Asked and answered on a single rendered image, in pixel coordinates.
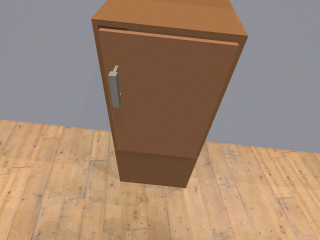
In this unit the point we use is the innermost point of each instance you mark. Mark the cupboard door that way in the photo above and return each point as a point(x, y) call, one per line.
point(169, 88)

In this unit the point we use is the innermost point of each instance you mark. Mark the handle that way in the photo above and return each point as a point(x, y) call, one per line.
point(114, 87)

